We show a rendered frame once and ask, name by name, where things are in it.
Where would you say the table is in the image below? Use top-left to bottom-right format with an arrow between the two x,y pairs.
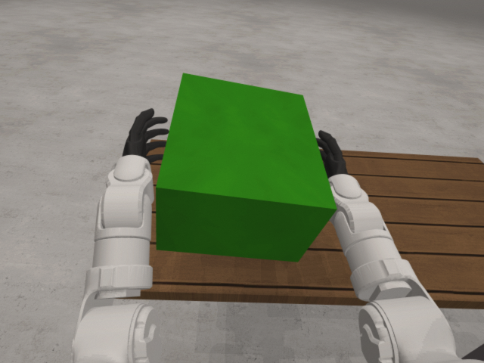
115,139 -> 484,361

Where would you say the robot right hand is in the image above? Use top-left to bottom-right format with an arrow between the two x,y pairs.
316,130 -> 348,178

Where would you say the robot left forearm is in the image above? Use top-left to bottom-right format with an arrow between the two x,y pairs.
71,155 -> 154,363

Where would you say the right robot upper arm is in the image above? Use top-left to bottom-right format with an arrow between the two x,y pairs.
358,296 -> 484,363

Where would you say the carton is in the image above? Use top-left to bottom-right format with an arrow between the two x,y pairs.
156,73 -> 337,262

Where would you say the robot right forearm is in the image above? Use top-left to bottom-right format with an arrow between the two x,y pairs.
328,174 -> 456,353

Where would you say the robot left hand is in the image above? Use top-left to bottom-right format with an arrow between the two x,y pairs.
123,108 -> 169,163

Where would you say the left robot upper arm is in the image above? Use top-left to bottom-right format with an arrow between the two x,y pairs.
73,303 -> 162,363

